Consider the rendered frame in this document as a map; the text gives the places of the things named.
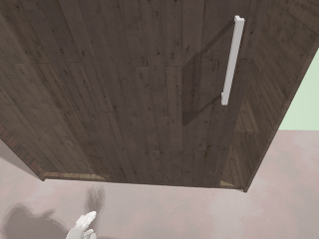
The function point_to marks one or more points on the handle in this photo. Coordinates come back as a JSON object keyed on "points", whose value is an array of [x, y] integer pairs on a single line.
{"points": [[236, 38]]}

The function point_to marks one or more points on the wardrobe door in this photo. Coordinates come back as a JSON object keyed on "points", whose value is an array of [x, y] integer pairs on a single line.
{"points": [[34, 105], [146, 77]]}

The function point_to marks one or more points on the left robot hand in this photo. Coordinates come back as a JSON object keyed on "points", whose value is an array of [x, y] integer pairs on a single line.
{"points": [[81, 225]]}

